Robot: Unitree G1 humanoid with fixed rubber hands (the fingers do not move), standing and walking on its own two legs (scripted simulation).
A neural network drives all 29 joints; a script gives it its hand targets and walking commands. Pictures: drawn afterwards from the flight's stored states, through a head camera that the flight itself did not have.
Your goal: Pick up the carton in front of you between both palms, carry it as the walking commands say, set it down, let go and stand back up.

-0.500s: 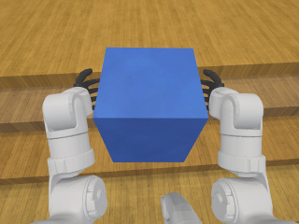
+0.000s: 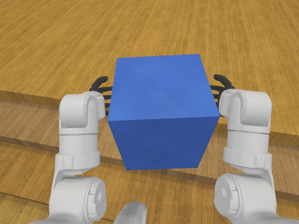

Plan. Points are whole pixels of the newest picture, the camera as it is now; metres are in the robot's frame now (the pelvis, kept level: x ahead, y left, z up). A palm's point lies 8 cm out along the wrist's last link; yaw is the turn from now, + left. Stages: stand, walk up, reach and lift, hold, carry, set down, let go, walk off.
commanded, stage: carry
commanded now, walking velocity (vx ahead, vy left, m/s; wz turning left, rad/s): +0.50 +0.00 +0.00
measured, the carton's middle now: (160, 116) +0.40 +0.03 +0.07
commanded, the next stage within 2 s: none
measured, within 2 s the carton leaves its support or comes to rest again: neither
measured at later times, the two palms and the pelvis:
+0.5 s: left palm (113, 12) +0.67 +0.19 +0.23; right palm (213, 21) +0.63 -0.10 +0.22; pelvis +0.28 +0.09 +0.08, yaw -2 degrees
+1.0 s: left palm out of the picture +0.92 +0.18 +0.31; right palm out of the picture +0.95 -0.11 +0.32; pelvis +0.56 +0.01 +0.17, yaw -1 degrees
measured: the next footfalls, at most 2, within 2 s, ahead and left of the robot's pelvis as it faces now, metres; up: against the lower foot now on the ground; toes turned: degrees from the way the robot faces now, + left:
left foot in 0.32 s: +0.42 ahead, +0.17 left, +0.11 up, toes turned +6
right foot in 0.86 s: +0.67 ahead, -0.08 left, +0.21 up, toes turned -9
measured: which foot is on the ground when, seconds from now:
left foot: up 0.00-0.30, down 0.32-0.92, up 0.94-1.00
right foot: down 0.00-0.32, up 0.34-0.84, down 0.86-1.00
